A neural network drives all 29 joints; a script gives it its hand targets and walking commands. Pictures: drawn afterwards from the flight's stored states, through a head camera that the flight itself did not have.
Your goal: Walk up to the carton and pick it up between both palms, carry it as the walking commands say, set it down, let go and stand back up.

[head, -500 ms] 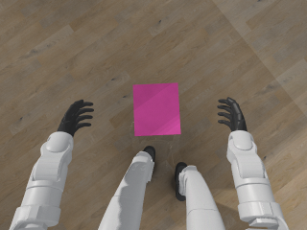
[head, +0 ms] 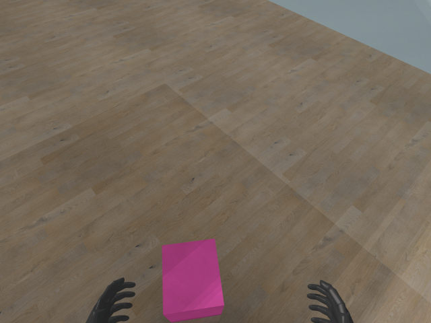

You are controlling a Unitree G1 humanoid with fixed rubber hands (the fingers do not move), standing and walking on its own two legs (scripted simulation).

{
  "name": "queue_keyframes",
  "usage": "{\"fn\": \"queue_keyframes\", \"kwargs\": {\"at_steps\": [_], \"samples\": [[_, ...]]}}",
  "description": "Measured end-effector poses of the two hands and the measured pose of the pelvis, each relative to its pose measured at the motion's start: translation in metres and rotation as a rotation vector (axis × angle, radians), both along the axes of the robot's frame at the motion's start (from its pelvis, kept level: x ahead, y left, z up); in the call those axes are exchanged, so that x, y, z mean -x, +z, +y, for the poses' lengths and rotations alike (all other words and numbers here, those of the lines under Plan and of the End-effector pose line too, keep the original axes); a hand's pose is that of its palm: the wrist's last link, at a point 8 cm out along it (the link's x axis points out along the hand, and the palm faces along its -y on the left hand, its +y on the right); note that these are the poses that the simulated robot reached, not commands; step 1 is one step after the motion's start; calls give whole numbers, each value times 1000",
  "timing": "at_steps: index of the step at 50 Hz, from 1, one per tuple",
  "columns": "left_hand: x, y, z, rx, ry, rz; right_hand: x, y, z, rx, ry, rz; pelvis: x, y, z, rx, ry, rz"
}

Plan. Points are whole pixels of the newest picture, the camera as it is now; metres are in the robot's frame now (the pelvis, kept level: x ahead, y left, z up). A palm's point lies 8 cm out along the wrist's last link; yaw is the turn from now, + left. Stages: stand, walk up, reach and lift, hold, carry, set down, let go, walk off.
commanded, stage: let go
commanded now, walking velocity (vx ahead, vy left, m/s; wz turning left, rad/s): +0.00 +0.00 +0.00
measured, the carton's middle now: (192, 281) +0.34 +0.10 -0.65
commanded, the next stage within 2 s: stand in 0.40 s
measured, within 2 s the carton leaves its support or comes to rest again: neither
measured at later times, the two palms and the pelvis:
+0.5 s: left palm (101, 319) +0.15 +0.22 -0.09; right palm out of the picture +0.15 -0.23 -0.08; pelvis +0.01 -0.01 +0.00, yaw +1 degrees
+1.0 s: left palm out of the picture +0.06 +0.29 -0.12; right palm out of the picture +0.06 -0.26 -0.09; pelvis +0.00 +0.01 +0.00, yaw -1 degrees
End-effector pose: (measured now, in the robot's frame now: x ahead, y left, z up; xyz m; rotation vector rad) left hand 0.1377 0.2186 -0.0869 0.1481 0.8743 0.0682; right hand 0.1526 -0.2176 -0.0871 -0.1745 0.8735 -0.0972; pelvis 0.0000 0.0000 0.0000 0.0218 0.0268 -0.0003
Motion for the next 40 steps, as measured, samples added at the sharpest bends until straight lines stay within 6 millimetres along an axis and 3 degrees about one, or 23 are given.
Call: {"fn": "queue_keyframes", "kwargs": {"at_steps": [4, 9, 16, 22, 27, 34, 40], "samples": [[8, 1, 5, -17, -2, 28, 7, 7, -13, 5, -15, -16, -2, 1, -7, -3, 7, -37], [1, 6, 4, -19, -9, -3, 8, 13, -22, 3, -7, -28, -4, 2, -13, -4, 15, -73], [-14, 7, -5, 1, 21, -29, 6, 14, -18, -7, 11, -27, -5, 0, -15, -3, 15, -96], [-14, 1, -8, 5, 51, 5, 2, 11, -11, -2, 19, -30, -5, -1, -11, 1, 21, -88], [-5, -12, 12, -31, 78, 1, 10, -1, -22, 65, 22, 35, -12, -4, -9, 10, 10, -55], [16, -21, 50, -93, 126, 15, 29, 0, -49, 143, -66, 44, -24, -5, -4, 18, -1, -59], [34, -23, 65, -120, 133, 25, 51, -1, -59, 171, -119, 56, -22, -3, 2, 21, -6, -73]]}}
